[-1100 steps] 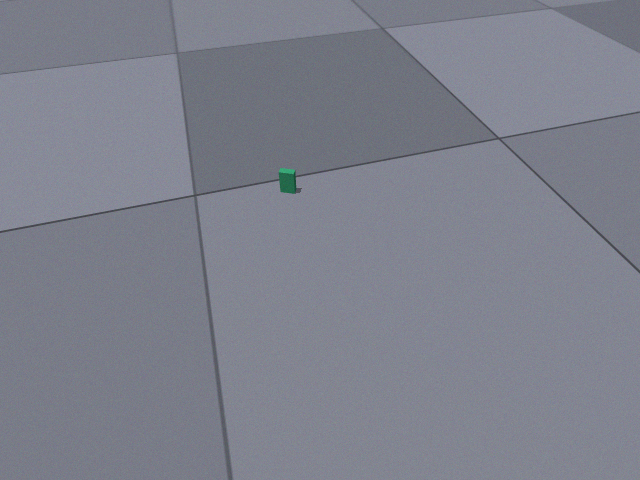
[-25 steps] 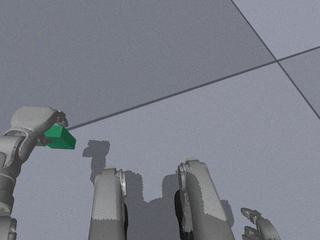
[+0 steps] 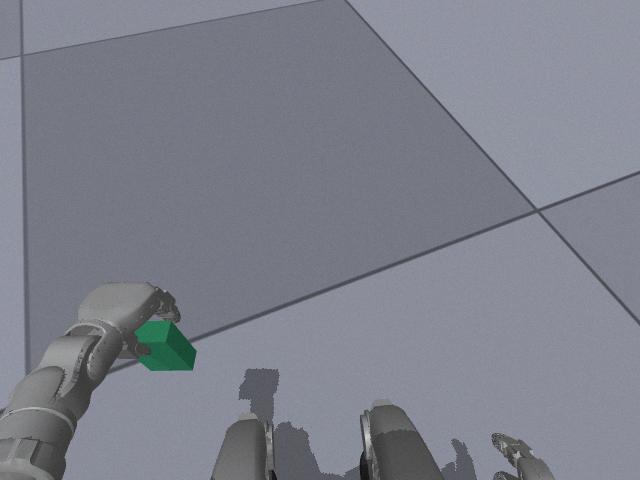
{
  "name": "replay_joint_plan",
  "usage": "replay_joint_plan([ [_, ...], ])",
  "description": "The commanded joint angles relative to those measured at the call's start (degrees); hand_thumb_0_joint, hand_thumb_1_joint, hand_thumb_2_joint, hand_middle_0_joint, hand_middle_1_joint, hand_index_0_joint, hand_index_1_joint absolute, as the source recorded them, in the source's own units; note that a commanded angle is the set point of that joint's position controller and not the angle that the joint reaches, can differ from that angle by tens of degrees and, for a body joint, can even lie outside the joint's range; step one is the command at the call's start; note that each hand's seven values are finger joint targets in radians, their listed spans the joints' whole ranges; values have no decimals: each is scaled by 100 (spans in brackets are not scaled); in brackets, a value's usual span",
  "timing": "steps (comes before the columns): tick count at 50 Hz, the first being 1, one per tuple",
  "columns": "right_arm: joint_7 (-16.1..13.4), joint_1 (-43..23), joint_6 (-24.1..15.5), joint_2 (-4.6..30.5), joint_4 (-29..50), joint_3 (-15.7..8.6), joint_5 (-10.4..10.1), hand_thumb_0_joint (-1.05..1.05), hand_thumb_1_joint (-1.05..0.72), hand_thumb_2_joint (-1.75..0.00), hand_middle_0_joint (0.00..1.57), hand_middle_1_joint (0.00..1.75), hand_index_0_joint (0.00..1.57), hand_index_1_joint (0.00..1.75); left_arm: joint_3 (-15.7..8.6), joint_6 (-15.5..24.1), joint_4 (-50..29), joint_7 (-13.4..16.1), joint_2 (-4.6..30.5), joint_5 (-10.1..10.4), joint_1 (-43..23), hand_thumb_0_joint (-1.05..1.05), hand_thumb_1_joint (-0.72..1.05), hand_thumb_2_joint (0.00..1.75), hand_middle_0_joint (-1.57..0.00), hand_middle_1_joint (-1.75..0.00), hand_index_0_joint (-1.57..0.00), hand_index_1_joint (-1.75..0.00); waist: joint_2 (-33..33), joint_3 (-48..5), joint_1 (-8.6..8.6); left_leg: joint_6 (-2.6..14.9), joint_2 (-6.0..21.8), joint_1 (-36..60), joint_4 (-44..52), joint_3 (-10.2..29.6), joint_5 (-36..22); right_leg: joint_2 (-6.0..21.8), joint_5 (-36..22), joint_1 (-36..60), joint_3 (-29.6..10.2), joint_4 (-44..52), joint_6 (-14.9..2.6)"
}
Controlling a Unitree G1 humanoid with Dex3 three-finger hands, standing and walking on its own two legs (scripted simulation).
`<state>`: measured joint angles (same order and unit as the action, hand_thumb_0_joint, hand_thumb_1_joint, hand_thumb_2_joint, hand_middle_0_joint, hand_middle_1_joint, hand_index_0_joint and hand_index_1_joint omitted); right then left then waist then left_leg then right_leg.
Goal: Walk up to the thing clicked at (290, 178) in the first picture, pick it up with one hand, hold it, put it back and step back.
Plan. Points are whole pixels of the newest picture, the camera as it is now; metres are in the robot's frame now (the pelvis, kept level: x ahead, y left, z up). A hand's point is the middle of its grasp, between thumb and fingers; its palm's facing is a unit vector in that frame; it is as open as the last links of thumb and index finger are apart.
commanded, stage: lift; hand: left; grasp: from above
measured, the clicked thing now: (160, 347) +0.35 +0.24 -0.15
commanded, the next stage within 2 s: hold in 0.56 s
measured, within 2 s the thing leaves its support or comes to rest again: neither
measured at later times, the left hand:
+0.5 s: hand (120, 299) +0.35 +0.23 +0.03, palm faces -0.48 +0.00 -0.88, open 6.6 cm
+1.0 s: hand (112, 280) +0.36 +0.22 +0.07, palm faces -0.49 +0.01 -0.87, open 6.5 cm
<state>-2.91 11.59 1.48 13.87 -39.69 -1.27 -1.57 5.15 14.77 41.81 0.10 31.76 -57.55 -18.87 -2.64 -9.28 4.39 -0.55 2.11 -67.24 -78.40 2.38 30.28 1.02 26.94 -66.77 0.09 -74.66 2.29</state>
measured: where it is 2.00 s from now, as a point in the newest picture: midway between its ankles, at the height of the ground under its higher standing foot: outside the picture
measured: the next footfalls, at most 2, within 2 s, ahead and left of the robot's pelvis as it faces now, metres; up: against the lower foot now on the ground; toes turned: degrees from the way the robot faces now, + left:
none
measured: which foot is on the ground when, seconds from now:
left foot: down 0.00-1.00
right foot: down 0.00-1.00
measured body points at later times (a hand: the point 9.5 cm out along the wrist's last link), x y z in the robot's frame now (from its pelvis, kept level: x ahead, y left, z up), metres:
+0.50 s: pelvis +0.03 +0.00 +0.08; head +0.08 +0.00 +0.53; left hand +0.37 +0.23 +0.08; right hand +0.12 -0.27 -0.04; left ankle +0.06 +0.12 -0.60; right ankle +0.08 -0.15 -0.60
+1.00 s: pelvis +0.05 +0.00 +0.11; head +0.07 -0.01 +0.56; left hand +0.38 +0.22 +0.12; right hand +0.17 -0.26 -0.01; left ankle +0.06 +0.12 -0.60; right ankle +0.08 -0.15 -0.60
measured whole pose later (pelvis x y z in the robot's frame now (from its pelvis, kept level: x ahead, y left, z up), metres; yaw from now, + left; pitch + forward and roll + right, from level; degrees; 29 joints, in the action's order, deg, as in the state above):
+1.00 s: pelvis +0.05 +0.00 +0.11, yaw -1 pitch +6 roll +0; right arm -4.5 12.5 2.3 14.0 -39.9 -2.2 -2.2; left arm 9.6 12.5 39.1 -4.0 27.3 -57.8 -16.0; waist -2.2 -4.1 1.0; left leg -0.4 1.8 -29.6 -43.7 -1.4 20.6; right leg 1.6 17.8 -31.0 -2.1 -42.2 2.3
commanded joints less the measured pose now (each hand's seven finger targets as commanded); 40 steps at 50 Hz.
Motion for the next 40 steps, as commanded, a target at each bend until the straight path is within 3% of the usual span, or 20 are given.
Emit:
replay_joint_plan([
  [1,-96,140,-221,810,513,-303,18,0,-93,-91,20,30,20,30,-575,159,-882,329,1320,-13,-1612,0,69,37,-113,-19,-112,-20,-209,-1771,-26,160,-229,1671,1704,-133,-247,-241,-45,1641,6,1679,-314],
  [3,-88,209,-225,835,472,-338,24,0,-93,-91,20,30,20,30,-603,146,-848,436,1292,-82,-1711,0,69,39,-113,-18,-112,-20,-223,-1871,-71,143,-212,2051,1881,-152,-549,-252,-314,1860,16,1824,-318],
  [5,-70,290,-218,838,450,-354,9,0,-93,-91,20,30,20,30,-399,109,-733,527,1067,-131,-1827,0,70,42,-114,-21,-112,-23,-183,-1813,8,142,-234,2283,2008,-196,-792,-256,-560,2057,15,1993,-307],
  [7,-53,331,-205,863,393,-375,13,0,-93,-91,20,30,20,30,-492,30,-629,648,1181,-198,-1874,0,72,44,-115,-21,-113,-23,-189,-1719,-53,125,-233,2449,2221,-193,-847,-256,-604,2224,33,2165,-298],
  [10,-21,359,-179,874,409,-406,-15,0,-93,-91,20,30,20,30,-314,-95,-560,690,999,-253,-1922,0,73,47,-117,-20,-115,-23,-159,-1661,-75,104,-243,2829,2509,-202,-1043,-268,-811,2509,26,2413,-295],
  [11,-23,345,-174,887,394,-411,-18,0,-93,-91,20,30,20,30,-377,-137,-522,692,1095,-231,-1902,0,74,45,-117,-21,-115,-23,-140,-1631,-109,101,-244,2918,2600,-194,-1127,-266,-893,2624,28,2491,-283],
  [14,-21,311,-162,870,454,-410,-51,0,-93,-91,20,30,20,30,-187,-237,-445,598,899,-202,-1750,0,74,45,-119,-18,-116,-21,-70,-1441,-124,93,-239,3181,2869,-210,-1271,-269,-1032,2809,49,2689,-293],
  [17,-34,279,-146,861,529,-404,-63,0,-93,-91,20,30,20,30,-237,-278,-512,486,956,-124,-1732,0,75,45,-119,-17,-116,-20,-22,-1287,-180,108,-249,3324,3108,-241,-1268,-264,-1026,3107,34,2957,-286],
  [19,-43,255,-144,827,572,-370,-77,0,-93,-91,20,30,20,30,-92,-300,-570,395,791,-91,-1709,0,76,44,-119,-18,-117,-21,-15,-1197,-163,109,-256,3409,3257,-253,-1225,-256,-1000,3171,12,3085,-292],
  [21,-70,241,-142,842,590,-381,-85,0,-92,-91,20,30,20,30,-222,-291,-589,320,950,-47,-1650,0,77,42,-120,-15,-118,-18,47,-1187,-206,109,-245,3579,3382,-266,-1296,-266,-1043,3339,12,3215,-285],
  [23,-86,209,-149,824,614,-365,-72,0,-92,-91,20,30,20,30,-110,-258,-729,239,819,-30,-1737,0,78,44,-121,-16,-118,-19,-68,-1143,-184,86,-225,3717,3496,-266,-1355,-268,-1092,3305,25,3257,-300],
  [27,-126,169,-162,842,626,-364,-67,0,-92,-91,20,30,20,30,-259,-171,-806,165,977,-20,-1773,0,78,43,-120,-16,-119,-18,-47,-1118,-232,82,-218,3921,3656,-264,-1476,-276,-1165,3489,32,3402,-309],
  [29,-129,150,-179,810,624,-346,-61,0,-92,-91,20,30,20,30,-118,-159,-914,153,754,16,-1816,0,81,44,-123,-16,-121,-18,-79,-1087,-193,59,-203,4052,3745,-240,-1506,-284,-1177,3529,45,3438,-306],
  [31,-140,131,-189,832,590,-368,-57,0,-92,-91,20,30,20,30,-227,-154,-904,168,903,-27,-1805,0,82,42,-122,-15,-121,-17,-172,-1129,-244,37,-194,4171,3801,-242,-1625,-291,-1252,3550,52,3472,-315],
  [37,-158,94,-179,821,599,-368,-59,0,-91,-90,20,30,20,30,-191,-170,-986,87,879,-83,-1699,0,85,40,-126,-11,-124,-13,12,-1159,-281,70,-249,4374,3867,-326,-2043,-268,-1667,3909,-10,3642,-300],
  [40,-170,55,-172,829,602,-365,-60,0,-91,-90,20,30,20,30,-174,-194,-1113,-13,829,27,-1693,0,88,39,-127,-11,-126,-12,27,-1067,-285,69,-244,4446,3981,-336,-2045,-284,-1658,4023,-3,3721,-288],
])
